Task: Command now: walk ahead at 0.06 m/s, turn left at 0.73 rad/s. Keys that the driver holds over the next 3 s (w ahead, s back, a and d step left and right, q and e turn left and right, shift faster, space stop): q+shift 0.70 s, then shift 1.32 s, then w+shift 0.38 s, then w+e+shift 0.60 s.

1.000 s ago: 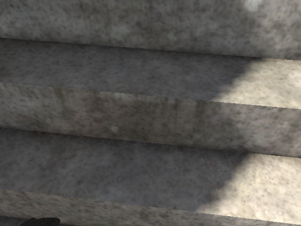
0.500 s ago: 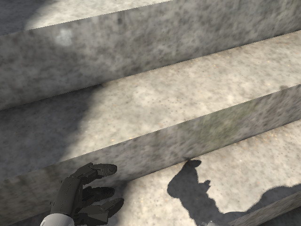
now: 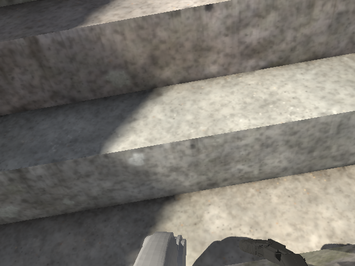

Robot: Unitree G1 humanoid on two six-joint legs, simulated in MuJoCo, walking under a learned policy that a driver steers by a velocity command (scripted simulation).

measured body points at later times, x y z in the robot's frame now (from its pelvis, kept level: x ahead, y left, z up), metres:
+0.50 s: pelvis +0.08 -0.02 +0.11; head +0.06 -0.04 +0.56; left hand +0.17 +0.26 +0.06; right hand +0.31 -0.17 +0.02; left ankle +0.12 +0.10 -0.52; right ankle +0.05 -0.17 -0.50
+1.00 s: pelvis +0.07 -0.18 -0.02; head +0.09 -0.21 +0.43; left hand -0.09 +0.01 -0.13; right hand +0.37 -0.13 -0.08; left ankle -0.02 -0.05 -0.46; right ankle +0.06 -0.31 -0.74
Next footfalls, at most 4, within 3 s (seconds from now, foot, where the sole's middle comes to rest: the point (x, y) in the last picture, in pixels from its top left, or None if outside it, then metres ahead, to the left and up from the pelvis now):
0.14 left None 0.16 0.11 -0.55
0.60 right None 0.03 -0.15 -0.75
0.88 right None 0.09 -0.28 -0.77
1.26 left None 0.02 -0.06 -0.77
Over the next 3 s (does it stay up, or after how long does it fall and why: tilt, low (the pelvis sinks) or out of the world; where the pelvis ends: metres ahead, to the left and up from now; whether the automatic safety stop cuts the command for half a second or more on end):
stays up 0.15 -0.19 0.12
